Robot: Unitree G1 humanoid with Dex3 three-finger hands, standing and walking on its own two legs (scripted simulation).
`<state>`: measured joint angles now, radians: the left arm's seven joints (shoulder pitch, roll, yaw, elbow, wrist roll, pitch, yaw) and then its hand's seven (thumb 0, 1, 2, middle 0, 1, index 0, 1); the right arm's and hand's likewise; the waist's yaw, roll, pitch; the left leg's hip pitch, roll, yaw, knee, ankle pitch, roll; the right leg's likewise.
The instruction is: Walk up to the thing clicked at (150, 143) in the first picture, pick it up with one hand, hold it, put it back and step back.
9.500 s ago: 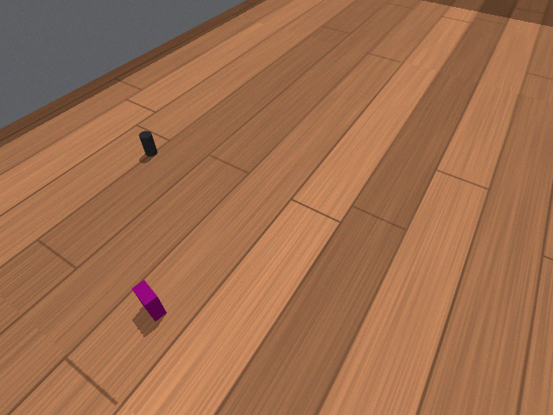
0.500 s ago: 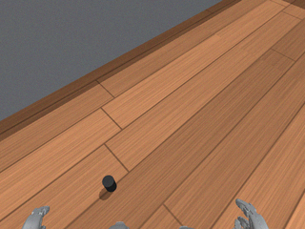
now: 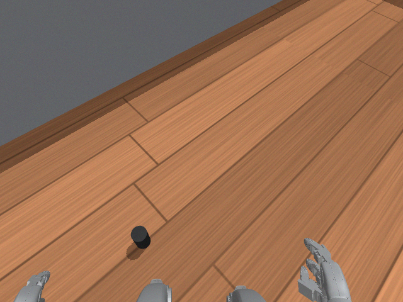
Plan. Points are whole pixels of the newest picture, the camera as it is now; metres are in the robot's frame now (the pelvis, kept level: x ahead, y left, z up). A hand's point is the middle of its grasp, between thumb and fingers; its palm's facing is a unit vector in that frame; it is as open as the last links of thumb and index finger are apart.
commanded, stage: go down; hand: left
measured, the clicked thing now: (141, 237) +0.41 +0.22 -0.64
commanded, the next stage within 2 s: none
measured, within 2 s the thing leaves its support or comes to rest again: neither
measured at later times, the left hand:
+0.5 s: hand out of the picture +0.13 +0.30 -0.15, palm faces +0.10 -0.93 -0.35, open 17.1 cm
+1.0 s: hand (53, 262) +0.25 +0.37 -0.24, palm faces +0.19 -0.96 -0.21, open 17.0 cm
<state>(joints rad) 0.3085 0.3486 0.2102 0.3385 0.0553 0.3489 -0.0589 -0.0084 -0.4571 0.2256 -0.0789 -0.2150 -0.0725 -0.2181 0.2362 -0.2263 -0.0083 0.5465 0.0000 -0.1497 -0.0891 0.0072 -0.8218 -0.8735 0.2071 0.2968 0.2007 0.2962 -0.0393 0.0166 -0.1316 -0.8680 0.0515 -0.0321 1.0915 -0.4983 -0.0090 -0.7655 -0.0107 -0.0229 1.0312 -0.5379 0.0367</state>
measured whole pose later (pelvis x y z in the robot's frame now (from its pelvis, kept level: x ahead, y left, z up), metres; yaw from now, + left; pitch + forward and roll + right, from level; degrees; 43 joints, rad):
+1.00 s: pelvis -0.07 -0.01 -0.20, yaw -4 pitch +32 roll -5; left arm -0.28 0.66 0.69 0.89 -0.14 -0.36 -0.52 -0.01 -0.40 0.08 -0.02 -0.04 -0.03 -0.02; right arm 0.10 -0.31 0.03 0.68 -0.04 -0.18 -0.05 0.01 -0.89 -0.89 0.21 0.30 0.20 0.30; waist -0.01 -0.02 -0.16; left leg -1.81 0.06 -0.09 1.87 -0.64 -0.02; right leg -1.70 0.01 -0.03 1.85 -0.72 0.03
